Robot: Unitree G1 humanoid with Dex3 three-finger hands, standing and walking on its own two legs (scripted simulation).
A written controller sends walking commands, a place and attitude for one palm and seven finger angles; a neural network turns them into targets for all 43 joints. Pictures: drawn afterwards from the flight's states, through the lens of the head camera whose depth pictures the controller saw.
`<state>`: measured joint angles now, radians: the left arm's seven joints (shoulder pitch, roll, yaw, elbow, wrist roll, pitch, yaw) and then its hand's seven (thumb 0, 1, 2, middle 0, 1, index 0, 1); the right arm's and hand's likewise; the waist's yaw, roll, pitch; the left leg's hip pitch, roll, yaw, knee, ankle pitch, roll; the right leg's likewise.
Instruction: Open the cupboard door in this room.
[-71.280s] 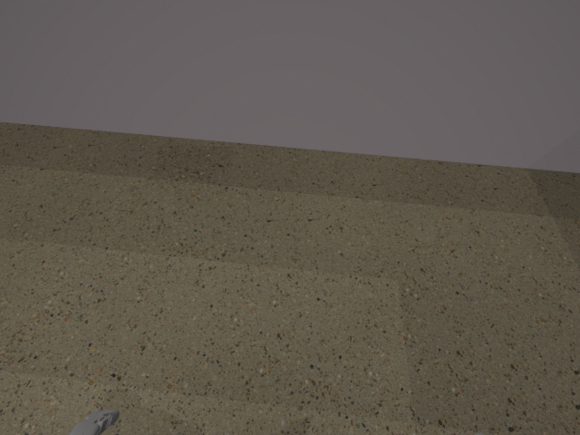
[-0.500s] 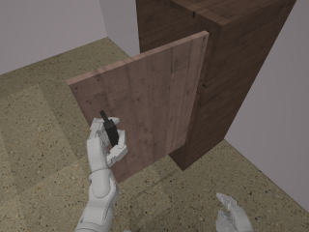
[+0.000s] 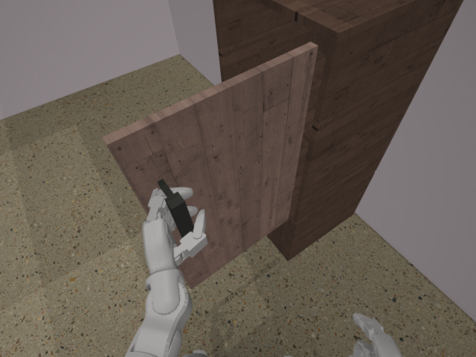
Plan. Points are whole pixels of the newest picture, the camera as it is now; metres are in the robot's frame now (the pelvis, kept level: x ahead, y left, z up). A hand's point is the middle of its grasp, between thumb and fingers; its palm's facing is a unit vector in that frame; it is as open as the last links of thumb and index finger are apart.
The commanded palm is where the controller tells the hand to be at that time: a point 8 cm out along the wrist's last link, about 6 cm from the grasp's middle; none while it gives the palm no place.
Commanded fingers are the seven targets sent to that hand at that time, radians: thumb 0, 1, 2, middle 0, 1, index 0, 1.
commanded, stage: open thumb and fingers to let go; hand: left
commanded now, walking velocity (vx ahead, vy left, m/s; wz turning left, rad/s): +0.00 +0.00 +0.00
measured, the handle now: (177, 212) +0.35 +0.12 +0.05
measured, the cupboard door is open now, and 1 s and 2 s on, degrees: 92 98 96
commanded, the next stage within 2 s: slide the hand sideways off the handle in 0.60 s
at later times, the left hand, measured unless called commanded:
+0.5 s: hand (195, 229) +0.31 +0.08 +0.05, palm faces +0.25 -0.97 +0.01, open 14.6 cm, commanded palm +0.27 +0.13 +0.05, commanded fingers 0.00 -0.50 0.30 -0.17 -0.45 -0.17 -0.45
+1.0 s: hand (194, 259) +0.26 +0.08 +0.06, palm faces -0.26 -0.96 +0.04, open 16.2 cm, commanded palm +0.24 +0.14 +0.05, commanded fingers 0.00 -0.50 0.30 -0.15 -0.30 -0.15 -0.30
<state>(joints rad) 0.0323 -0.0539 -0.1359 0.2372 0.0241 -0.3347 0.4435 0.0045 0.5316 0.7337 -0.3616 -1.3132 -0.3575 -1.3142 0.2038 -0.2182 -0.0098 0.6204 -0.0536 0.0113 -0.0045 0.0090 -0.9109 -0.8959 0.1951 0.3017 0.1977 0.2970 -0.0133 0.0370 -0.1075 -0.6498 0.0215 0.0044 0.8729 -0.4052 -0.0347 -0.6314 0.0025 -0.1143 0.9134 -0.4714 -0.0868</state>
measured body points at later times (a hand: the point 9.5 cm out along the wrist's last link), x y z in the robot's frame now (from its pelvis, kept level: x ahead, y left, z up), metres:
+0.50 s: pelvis -0.01 +0.04 -0.01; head +0.03 +0.02 +0.44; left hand +0.29 +0.13 +0.06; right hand +0.15 -0.18 -0.11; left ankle +0.02 +0.15 -0.69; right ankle -0.01 -0.06 -0.69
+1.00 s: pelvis -0.02 +0.05 +0.00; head +0.01 +0.03 +0.45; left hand +0.27 +0.13 +0.06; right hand +0.14 -0.17 -0.10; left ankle +0.01 +0.15 -0.69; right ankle -0.01 -0.06 -0.69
